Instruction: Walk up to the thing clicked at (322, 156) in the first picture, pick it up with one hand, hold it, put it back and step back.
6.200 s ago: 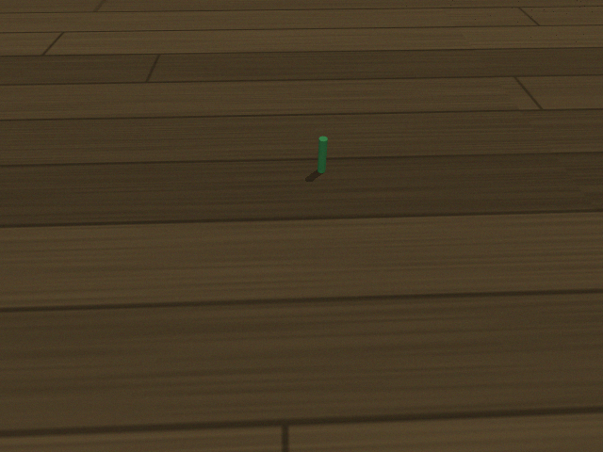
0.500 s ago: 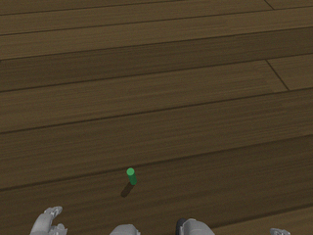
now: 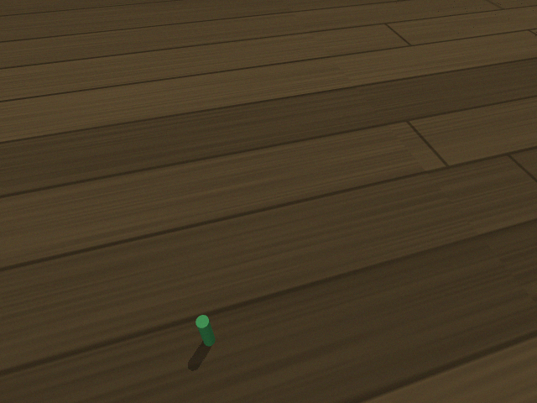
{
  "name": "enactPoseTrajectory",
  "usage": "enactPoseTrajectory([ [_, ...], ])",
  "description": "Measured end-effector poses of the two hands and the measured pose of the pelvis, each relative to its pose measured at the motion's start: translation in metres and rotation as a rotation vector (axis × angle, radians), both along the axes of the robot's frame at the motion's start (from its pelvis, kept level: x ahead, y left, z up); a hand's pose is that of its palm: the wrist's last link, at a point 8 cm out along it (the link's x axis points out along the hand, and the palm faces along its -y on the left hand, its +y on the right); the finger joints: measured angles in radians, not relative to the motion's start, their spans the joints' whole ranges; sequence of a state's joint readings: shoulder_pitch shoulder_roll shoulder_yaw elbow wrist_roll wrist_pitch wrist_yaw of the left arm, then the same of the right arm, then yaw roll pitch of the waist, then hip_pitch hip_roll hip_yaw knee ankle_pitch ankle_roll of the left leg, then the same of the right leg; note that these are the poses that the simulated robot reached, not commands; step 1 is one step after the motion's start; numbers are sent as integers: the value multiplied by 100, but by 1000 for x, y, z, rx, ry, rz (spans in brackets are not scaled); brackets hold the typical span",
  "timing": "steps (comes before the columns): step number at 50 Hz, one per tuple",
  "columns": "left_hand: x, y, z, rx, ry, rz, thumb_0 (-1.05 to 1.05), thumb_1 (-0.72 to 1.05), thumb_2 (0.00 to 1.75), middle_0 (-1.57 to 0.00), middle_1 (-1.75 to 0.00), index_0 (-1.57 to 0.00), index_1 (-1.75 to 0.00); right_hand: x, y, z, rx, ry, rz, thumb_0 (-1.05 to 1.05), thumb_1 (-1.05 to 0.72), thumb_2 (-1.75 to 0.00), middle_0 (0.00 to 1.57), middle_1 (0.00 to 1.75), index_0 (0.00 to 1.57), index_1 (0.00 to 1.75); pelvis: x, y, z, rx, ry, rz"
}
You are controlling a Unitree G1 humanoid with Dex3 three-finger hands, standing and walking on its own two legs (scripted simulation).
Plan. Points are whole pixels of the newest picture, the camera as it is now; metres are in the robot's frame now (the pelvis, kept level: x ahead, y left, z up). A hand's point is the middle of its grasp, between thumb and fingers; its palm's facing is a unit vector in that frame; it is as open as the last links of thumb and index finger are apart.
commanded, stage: walk up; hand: left
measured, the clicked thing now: (206, 331) +0.43 +0.19 -0.67
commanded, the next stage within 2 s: none
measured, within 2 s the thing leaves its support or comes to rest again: neither
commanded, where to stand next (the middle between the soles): +0.08 +0.01 m, yaw +2 degrees
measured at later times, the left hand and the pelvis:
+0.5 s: hand out of the picture +0.13 +0.28 -0.16, palm faces +0.05 -0.91 -0.40, open 7.4 cm; pelvis +0.02 +0.01 -0.02, yaw +4 degrees
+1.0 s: hand out of the picture +0.06 +0.26 -0.15, palm faces +0.02 -0.94 -0.34, open 7.4 cm; pelvis +0.00 +0.01 +0.01, yaw +2 degrees
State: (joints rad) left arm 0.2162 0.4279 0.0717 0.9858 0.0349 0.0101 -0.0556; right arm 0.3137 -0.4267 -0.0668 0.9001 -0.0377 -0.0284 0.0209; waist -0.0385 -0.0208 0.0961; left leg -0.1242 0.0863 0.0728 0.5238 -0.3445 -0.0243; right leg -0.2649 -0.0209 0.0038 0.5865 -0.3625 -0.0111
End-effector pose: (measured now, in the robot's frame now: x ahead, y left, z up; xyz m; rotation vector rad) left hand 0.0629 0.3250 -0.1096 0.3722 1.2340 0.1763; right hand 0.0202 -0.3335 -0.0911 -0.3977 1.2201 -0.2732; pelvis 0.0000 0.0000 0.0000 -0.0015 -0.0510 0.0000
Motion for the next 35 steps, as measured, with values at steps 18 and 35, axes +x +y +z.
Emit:
enactPoseTrajectory([
  [18,60,-26,12,37,-180,35,1,90,90,-21,-30,-21,-30,75,17,-37,98,30,64,0,-91,-90,20,30,20,29,26,-10,-7,-5,-7,54],
  [35,2,-8,-14,36,-42,74,1,91,90,-21,-30,-20,-30,110,38,-27,77,-110,119,0,-90,-90,20,30,21,30,0,2,-14,-31,-5,36],
])
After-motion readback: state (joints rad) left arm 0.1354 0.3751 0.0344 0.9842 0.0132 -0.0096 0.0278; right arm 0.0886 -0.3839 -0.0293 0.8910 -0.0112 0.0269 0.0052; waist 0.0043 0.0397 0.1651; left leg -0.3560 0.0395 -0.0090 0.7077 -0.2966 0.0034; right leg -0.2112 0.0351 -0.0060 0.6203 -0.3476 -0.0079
